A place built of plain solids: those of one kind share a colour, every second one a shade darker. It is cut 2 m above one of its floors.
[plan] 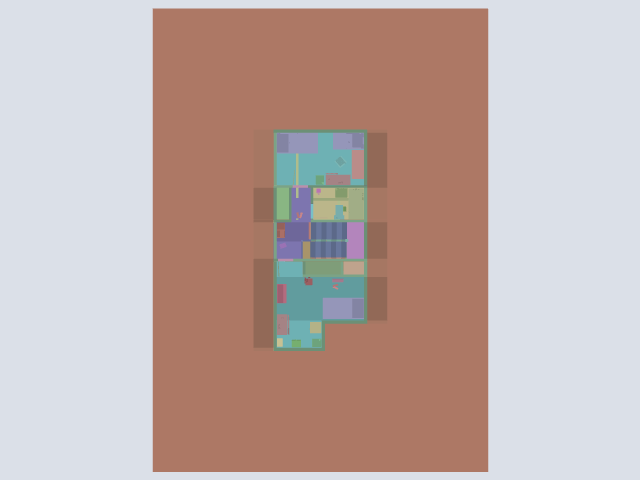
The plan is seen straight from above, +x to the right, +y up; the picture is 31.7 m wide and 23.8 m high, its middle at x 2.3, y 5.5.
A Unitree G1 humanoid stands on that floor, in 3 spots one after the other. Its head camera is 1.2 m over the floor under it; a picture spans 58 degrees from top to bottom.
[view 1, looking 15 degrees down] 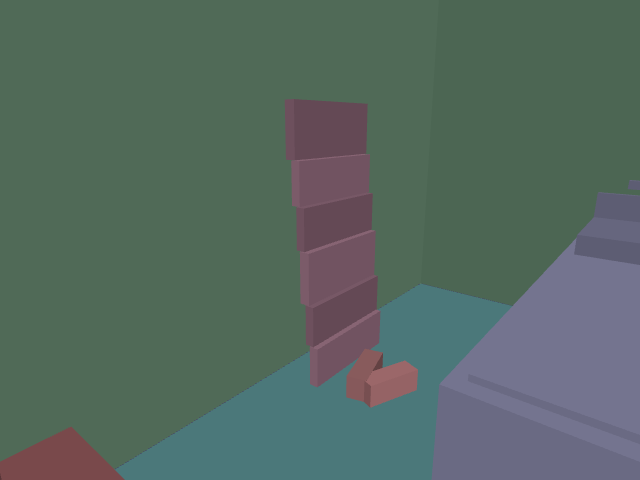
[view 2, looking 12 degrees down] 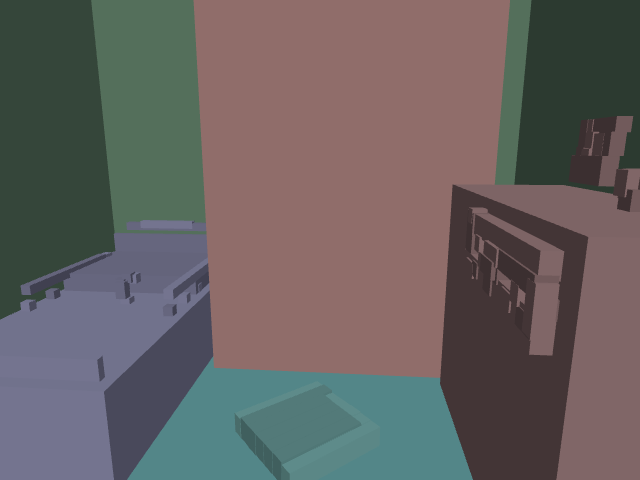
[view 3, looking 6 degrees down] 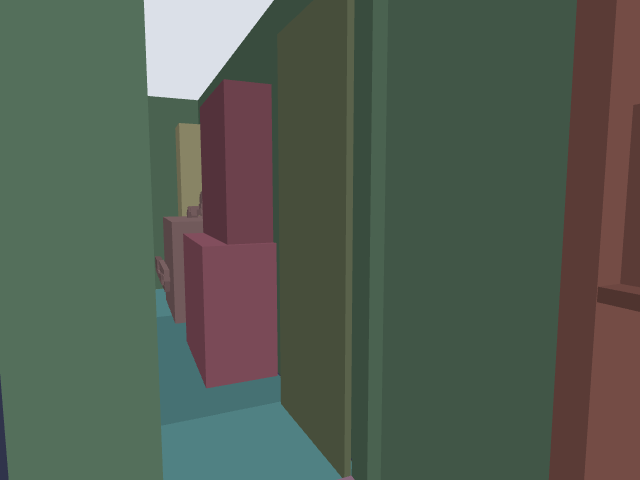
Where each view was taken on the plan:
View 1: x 1.52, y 2.27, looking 39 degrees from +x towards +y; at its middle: mirror_full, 1.99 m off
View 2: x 1.73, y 9.18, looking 5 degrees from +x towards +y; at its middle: fixture_wardrobe_bedroom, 2.21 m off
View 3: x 1.04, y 5.96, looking -114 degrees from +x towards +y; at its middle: leaf_bedroom_door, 1.93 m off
